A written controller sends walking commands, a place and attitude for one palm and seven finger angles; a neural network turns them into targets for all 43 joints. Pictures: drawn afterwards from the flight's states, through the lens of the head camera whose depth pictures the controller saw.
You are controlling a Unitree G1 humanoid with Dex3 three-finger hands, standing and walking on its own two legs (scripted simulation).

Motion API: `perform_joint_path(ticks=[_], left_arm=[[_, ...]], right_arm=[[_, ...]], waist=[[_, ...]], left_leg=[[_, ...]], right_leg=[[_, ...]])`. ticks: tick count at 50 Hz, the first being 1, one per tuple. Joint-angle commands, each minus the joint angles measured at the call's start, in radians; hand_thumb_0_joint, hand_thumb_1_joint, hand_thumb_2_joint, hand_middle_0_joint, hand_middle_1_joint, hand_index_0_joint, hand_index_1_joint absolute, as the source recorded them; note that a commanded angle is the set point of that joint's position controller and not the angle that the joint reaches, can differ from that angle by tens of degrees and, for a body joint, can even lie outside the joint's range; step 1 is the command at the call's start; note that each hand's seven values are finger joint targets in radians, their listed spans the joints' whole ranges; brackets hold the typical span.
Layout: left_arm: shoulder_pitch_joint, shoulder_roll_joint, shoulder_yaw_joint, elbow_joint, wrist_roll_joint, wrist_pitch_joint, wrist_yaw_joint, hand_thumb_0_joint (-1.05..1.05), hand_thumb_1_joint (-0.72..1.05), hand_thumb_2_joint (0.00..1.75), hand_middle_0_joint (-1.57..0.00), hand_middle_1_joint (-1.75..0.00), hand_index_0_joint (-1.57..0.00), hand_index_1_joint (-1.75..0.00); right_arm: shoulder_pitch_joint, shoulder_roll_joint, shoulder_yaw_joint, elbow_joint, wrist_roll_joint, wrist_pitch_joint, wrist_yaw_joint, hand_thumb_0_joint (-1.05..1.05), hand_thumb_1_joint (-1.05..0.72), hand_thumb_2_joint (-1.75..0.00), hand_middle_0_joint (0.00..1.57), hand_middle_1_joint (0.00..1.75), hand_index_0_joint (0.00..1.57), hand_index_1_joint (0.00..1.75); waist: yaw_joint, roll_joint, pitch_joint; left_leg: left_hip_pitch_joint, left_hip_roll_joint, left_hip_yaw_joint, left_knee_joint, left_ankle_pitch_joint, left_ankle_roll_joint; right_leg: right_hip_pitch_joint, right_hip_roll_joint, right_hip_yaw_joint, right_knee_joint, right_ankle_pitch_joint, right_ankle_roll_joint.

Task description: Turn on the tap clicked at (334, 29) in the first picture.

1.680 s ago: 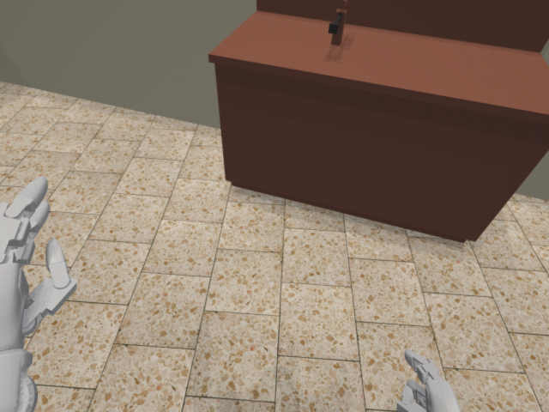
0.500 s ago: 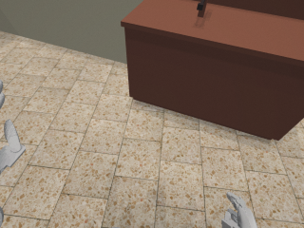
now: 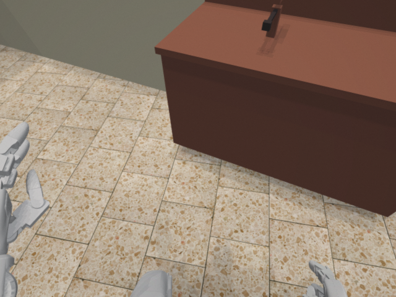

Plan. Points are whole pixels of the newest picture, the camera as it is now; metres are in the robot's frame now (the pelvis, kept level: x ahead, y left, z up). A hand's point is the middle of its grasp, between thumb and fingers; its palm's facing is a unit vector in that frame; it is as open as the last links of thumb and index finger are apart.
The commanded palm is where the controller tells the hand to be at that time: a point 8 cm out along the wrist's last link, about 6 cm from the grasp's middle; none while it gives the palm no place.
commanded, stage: walk to a spot facing it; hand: left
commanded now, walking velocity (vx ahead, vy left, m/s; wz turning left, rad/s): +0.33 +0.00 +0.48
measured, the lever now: (266, 25) +0.98 -0.21 +0.08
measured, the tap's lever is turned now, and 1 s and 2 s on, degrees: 0 0 0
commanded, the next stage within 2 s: turn to face it in 0.20 s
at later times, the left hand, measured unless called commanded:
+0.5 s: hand (34, 120) +0.34 +0.28 +0.21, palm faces +0.48 -0.78 -0.40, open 7.4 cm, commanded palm +0.28 +0.32 +0.18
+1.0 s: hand (138, 83) +0.44 +0.13 +0.20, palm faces +0.18 -0.83 -0.53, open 7.4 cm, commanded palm +0.40 +0.20 +0.18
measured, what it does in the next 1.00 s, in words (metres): walks ahead: left foot, then right foot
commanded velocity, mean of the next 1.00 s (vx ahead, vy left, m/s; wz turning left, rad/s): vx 0.07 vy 0.00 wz -0.30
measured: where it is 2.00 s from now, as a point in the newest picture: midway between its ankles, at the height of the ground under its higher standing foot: outside the picture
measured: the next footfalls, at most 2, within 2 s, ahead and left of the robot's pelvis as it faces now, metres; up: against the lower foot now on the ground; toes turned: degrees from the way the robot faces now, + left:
left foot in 0.28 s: +0.22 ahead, +0.14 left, +0.00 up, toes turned +15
right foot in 0.72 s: +0.28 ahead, -0.11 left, +0.00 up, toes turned -9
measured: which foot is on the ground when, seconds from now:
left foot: up 0.00-0.26, down 0.28-0.74, up 0.76-1.00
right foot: down 0.00-0.28, up 0.30-0.70, down 0.72-1.00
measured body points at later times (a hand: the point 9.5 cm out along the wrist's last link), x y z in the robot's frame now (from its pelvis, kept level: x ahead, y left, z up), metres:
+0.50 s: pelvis +0.15 +0.03 +0.00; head +0.18 +0.05 +0.44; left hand +0.31 +0.32 +0.23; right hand +0.36 -0.13 -0.08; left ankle +0.18 +0.13 -0.73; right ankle +0.18 -0.10 -0.66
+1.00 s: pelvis +0.19 -0.05 +0.00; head +0.23 -0.06 +0.45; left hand +0.43 +0.17 +0.23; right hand +0.32 -0.34 -0.08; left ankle +0.20 +0.12 -0.66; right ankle +0.24 -0.10 -0.73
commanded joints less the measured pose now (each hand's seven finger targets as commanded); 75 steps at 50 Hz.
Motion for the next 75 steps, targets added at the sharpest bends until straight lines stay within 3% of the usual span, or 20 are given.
perform_joint_path(ticks=[1,9,12,13,14,15,17,23,34,35,37,38,44,52,62,64,66,67,71,75], left_arm=[[-0.043,0.243,0.182,-0.265,-0.007,-0.082,0.051,0.0,0.9,0.9,-0.2,-0.3,-0.2,-0.3],[-0.033,0.185,0.153,-0.215,-0.012,-0.056,0.077,0.0,0.9,0.9,-0.2,-0.3,-0.2,-0.3],[-0.138,0.187,0.109,-0.271,-0.01,-0.058,0.081,0.0,0.9,0.9,-0.2,-0.3,-0.2,-0.3],[-0.158,0.199,0.12,-0.294,-0.007,-0.074,0.083,0.0,0.9,0.9,-0.2,-0.3,-0.2,-0.3],[-0.158,0.194,0.124,-0.329,-0.018,-0.09,0.08,0.0,0.9,0.9,-0.2,-0.3,-0.2,-0.3],[-0.178,0.245,0.144,-0.338,-0.001,-0.099,0.082,0.0,0.9,0.9,-0.2,-0.3,-0.2,-0.3],[-0.214,0.293,0.168,-0.345,-0.007,-0.094,0.054,0.0,0.9,0.9,-0.2,-0.3,-0.2,-0.3],[-0.033,0.203,0.168,-0.408,-0.03,-0.101,0.035,0.0,0.9,0.9,-0.2,-0.3,-0.2,-0.3],[-0.246,0.12,0.037,-0.073,-0.008,-0.029,0.007,0.0,0.9,0.9,-0.2,-0.3,-0.2,-0.3],[-0.279,0.144,0.038,-0.122,-0.001,-0.032,0.009,0.0,0.9,0.9,-0.2,-0.3,-0.2,-0.3],[-0.304,0.243,0.098,-0.218,0.007,-0.035,0.029,0.0,0.9,0.9,-0.2,-0.3,-0.2,-0.3],[-0.269,0.247,0.127,-0.231,-0.001,-0.031,0.043,0.0,0.9,0.9,-0.2,-0.3,-0.2,-0.3],[0.034,0.285,0.264,-0.382,-0.048,-0.089,0.056,0.0,0.9,0.9,-0.2,-0.3,-0.2,-0.3],[0.094,0.213,0.226,-0.099,-0.066,-0.077,0.04,0.0,0.9,0.9,-0.2,-0.3,-0.2,-0.3],[-0.19,0.233,0.097,-0.269,-0.032,-0.062,0.041,0.0,0.9,0.9,-0.2,-0.3,-0.2,-0.3],[-0.205,0.235,0.102,-0.293,-0.029,-0.077,0.03,0.0,0.9,0.9,-0.2,-0.3,-0.2,-0.3],[-0.228,0.27,0.148,-0.354,-0.014,-0.1,0.023,0.0,0.9,0.9,-0.2,-0.3,-0.2,-0.3],[-0.208,0.277,0.169,-0.309,0.002,-0.097,0.028,0.0,0.9,0.9,-0.2,-0.3,-0.2,-0.3],[-0.147,0.141,0.094,-0.19,-0.021,-0.073,0.006,0.0,0.9,0.9,-0.2,-0.3,-0.2,-0.3],[-0.168,0.124,0.051,-0.131,-0.015,-0.057,0.018,0.0,0.9,0.9,-0.2,-0.3,-0.2,-0.3]], right_arm=[[-0.081,-0.051,-0.018,-0.178,-0.006,-0.056,-0.005,0.0,-0.9,-0.9,0.2,0.3,0.2,0.3],[-0.028,-0.036,-0.021,-0.233,-0.001,-0.056,-0.009,0.0,-0.9,-0.9,0.2,0.3,0.2,0.3],[0.001,-0.045,-0.027,-0.233,-0.004,-0.062,-0.026,0.0,-0.9,-0.9,0.2,0.3,0.2,0.3],[-0.006,-0.057,-0.029,-0.24,-0.005,-0.067,-0.031,0.0,-0.9,-0.9,0.2,0.3,0.2,0.3],[-0.03,-0.074,-0.023,-0.246,-0.01,-0.077,-0.026,0.0,-0.9,-0.9,0.2,0.3,0.2,0.3],[-0.032,-0.054,0.0,-0.248,-0.005,-0.088,-0.009,0.0,-0.9,-0.9,0.2,0.3,0.2,0.3],[-0.078,-0.061,-0.005,-0.216,-0.003,-0.083,0.0,0.0,-0.9,-0.9,0.2,0.3,0.2,0.3],[-0.064,-0.049,0.0,-0.193,-0.004,-0.109,0.03,0.0,-0.9,-0.9,0.2,0.3,0.2,0.3],[-0.053,-0.06,0.001,-0.209,0.014,-0.117,0.01,0.0,-0.9,-0.9,0.2,0.3,0.2,0.3],[-0.054,-0.05,0.005,-0.217,0.019,-0.117,0.013,0.0,-0.9,-0.9,0.2,0.3,0.2,0.3],[-0.113,-0.019,0.019,-0.259,0.013,-0.118,0.01,0.0,-0.9,-0.9,0.2,0.3,0.2,0.3],[-0.103,-0.019,0.023,-0.241,0.005,-0.116,0.007,0.0,-0.9,-0.9,0.2,0.3,0.2,0.3],[-0.118,-0.028,0.005,-0.231,-0.001,-0.043,0.033,0.0,-0.9,-0.9,0.2,0.3,0.2,0.3],[-0.075,-0.07,-0.02,-0.235,0.014,-0.019,0.028,0.0,-0.9,-0.9,0.2,0.3,0.2,0.3],[-0.07,-0.086,0.0,-0.268,0.007,0.002,0.027,0.0,-0.9,-0.9,0.2,0.3,0.2,0.3],[-0.042,-0.083,0.002,-0.264,-0.006,-0.001,0.029,0.0,-0.9,-0.9,0.2,0.3,0.2,0.3],[-0.056,-0.093,-0.003,-0.28,-0.021,-0.018,0.025,0.0,-0.9,-0.9,0.2,0.3,0.2,0.3],[-0.069,-0.04,0.006,-0.279,-0.014,-0.031,0.023,0.0,-0.9,-0.9,0.2,0.3,0.2,0.3],[-0.057,-0.064,-0.016,-0.257,0.01,-0.037,0.057,0.0,-0.9,-0.9,0.2,0.3,0.2,0.3],[-0.006,-0.089,-0.017,-0.238,0.018,-0.061,0.051,0.0,-0.9,-0.9,0.2,0.3,0.2,0.3]], waist=[[0.02,-0.043,-0.134],[0.049,-0.178,-0.113],[-0.018,-0.078,-0.2],[-0.028,0.08,-0.261],[-0.006,0.349,-0.273],[0.005,0.313,-0.276],[0.007,0.172,-0.234],[0.025,0.254,-0.213],[0.037,0.124,-0.137],[0.04,0.034,-0.171],[0.051,-0.313,-0.223],[0.05,-0.26,-0.233],[0.032,0.021,-0.313],[0.031,-0.098,-0.268],[0.049,-0.088,-0.173],[0.035,0.021,-0.159],[0.053,0.346,-0.119],[0.061,0.315,-0.118],[0.049,0.233,-0.05],[0.006,0.159,-0.051]], left_leg=[[-0.051,0.058,0.002,-0.277,0.043,0.005],[0.092,-0.004,0.153,-0.611,0.017,0.028],[0.413,-0.086,0.188,-0.775,0.101,0.05],[0.592,-0.011,0.022,-0.817,0.146,0.104],[0.71,0.257,-0.429,-0.873,0.481,0.249],[0.748,0.363,-0.617,-0.897,0.668,0.328],[0.619,0.353,-0.5,-0.904,0.529,0.3],[0.41,0.224,-0.051,-0.961,0.387,0.157],[0.422,0.268,0.098,-0.738,0.284,0.06],[0.418,0.219,0.123,-0.581,0.272,0.041],[0.048,-0.024,0.086,-0.168,-0.363,-0.032],[0.025,0.0,-0.033,-0.077,-0.35,-0.044],[-0.027,-0.01,-0.087,-0.036,-0.087,-0.062],[0.061,-0.022,-0.068,-0.371,-0.098,-0.054],[0.381,-0.051,-0.065,-0.741,-0.115,0.003],[0.547,-0.004,-0.075,-0.92,-0.09,0.033],[0.506,0.311,-0.368,-1.116,-0.199,0.151],[0.336,0.377,-0.345,-1.128,-0.201,0.196],[0.295,0.28,-0.034,-1.039,-0.052,0.145],[0.358,0.278,-0.044,-0.987,0.132,0.108]], right_leg=[[0.18,-0.288,0.199,-0.276,0.199,-0.08],[0.235,-0.282,0.121,-0.15,0.45,-0.062],[0.107,-0.224,0.013,0.222,0.518,0.008],[-0.035,-0.157,0.004,0.45,0.379,0.054],[-0.275,0.004,0.056,0.712,-0.212,0.105],[-0.388,0.037,0.186,0.833,-0.363,0.087],[-0.39,-0.023,0.266,0.847,-0.285,0.084],[-0.255,0.003,0.181,0.514,-0.057,0.093],[-0.04,0.065,0.103,-0.012,0.08,0.113],[0.031,0.04,0.136,-0.099,0.219,0.099],[0.238,-0.256,0.641,-0.118,0.94,-0.072],[0.229,-0.301,0.63,-0.111,0.991,-0.089],[0.245,-0.168,0.538,-0.132,0.565,-0.088],[0.185,-0.103,0.587,-0.202,0.481,-0.061],[-0.113,-0.077,0.705,-0.332,-0.102,-0.063],[-0.26,0.005,0.649,-0.238,-0.172,-0.01],[-0.38,0.185,0.406,0.26,-0.179,0.064],[-0.29,0.149,0.321,0.538,-0.152,0.086],[-0.286,0.079,0.26,0.562,-0.102,0.107],[-0.166,0.098,0.177,0.216,-0.143,0.122]])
